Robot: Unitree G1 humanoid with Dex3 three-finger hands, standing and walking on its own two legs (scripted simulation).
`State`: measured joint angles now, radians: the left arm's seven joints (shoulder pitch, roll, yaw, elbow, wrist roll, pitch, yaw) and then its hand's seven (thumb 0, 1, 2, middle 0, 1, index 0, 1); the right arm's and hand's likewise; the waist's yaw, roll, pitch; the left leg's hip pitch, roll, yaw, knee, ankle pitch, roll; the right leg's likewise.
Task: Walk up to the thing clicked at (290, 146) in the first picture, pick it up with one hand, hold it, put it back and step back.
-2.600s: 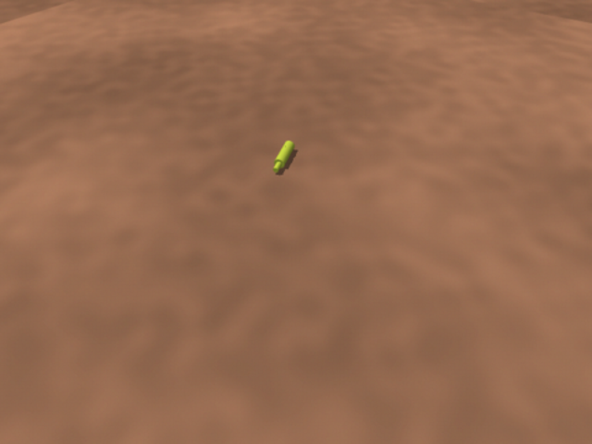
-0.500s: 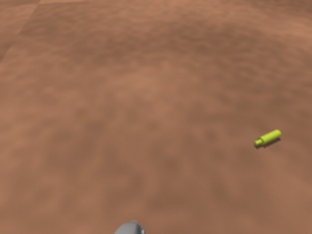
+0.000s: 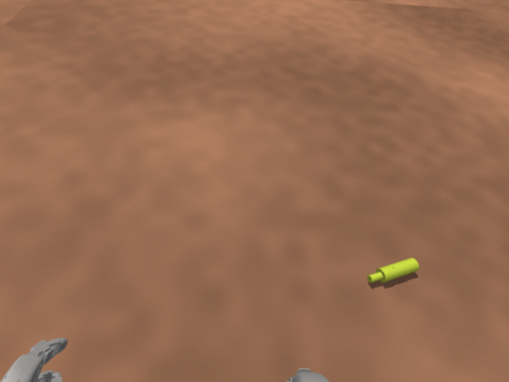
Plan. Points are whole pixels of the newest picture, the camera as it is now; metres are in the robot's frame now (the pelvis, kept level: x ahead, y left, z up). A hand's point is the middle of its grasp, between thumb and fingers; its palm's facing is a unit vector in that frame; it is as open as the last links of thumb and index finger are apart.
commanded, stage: walk up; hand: left
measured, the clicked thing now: (392, 271) +0.64 -0.64 -0.69
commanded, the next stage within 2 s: none
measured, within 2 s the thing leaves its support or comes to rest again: neither
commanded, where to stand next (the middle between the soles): +0.38 -0.94 m, yaw +21 degrees
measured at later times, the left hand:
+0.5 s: hand out of the picture +0.13 +0.08 -0.13, palm faces +0.07 -0.95 -0.31, open 7.4 cm
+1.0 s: hand (349, 377) +0.17 -0.16 -0.12, palm faces +0.20 -0.92 -0.35, open 7.4 cm
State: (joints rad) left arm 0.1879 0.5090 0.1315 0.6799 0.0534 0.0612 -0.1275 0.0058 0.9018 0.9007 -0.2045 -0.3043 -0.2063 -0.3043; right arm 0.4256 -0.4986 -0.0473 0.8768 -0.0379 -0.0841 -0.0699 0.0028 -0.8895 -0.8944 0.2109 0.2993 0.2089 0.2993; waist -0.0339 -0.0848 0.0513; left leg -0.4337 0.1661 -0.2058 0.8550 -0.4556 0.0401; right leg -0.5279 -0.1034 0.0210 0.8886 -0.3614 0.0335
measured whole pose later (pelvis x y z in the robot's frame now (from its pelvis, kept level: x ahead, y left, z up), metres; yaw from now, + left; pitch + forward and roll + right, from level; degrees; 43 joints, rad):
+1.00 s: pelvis +0.20 -0.44 +0.02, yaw +16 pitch +0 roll +0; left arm 0.30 0.44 0.06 0.73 0.06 0.10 -0.07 0.01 0.90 0.90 -0.21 -0.30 -0.21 -0.30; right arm 0.35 -0.44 -0.02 0.91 0.01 -0.10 -0.10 0.00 -0.90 -0.89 0.20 0.30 0.20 0.30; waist 0.06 -0.06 0.10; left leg -0.42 -0.04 0.10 0.71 -0.28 0.09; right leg -0.35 0.03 -0.13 0.77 -0.41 -0.09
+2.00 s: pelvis +0.28 -0.94 -0.02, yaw +17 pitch -2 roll -1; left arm 0.20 0.50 0.12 0.72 0.06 0.09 -0.08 0.00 0.90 0.90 -0.20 -0.30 -0.20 -0.30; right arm 0.31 -0.53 -0.10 0.91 -0.03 -0.03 -0.12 0.00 -0.89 -0.89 0.21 0.30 0.21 0.30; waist 0.00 -0.05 0.13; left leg -0.61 0.17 -0.18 1.08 -0.53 0.04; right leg -0.51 -0.04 0.03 1.04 -0.50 0.04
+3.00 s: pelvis +0.32 -0.98 +0.05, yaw +26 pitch -2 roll -1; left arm 0.13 0.37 0.04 1.09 0.00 0.00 -0.02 0.01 0.90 0.90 -0.20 -0.30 -0.21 -0.30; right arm 0.15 -0.36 -0.01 1.13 -0.02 -0.02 -0.01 0.00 -0.90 -0.90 0.20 0.30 0.20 0.30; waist 0.00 -0.03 0.06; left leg -0.19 0.02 0.00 0.48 -0.26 -0.01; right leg -0.16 0.00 -0.13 0.44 -0.24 -0.03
